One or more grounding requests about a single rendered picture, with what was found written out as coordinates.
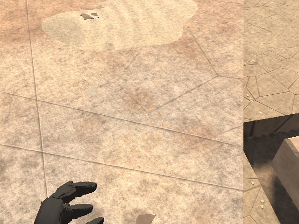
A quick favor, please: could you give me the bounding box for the left robot hand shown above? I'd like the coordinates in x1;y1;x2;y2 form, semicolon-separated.
34;180;105;224

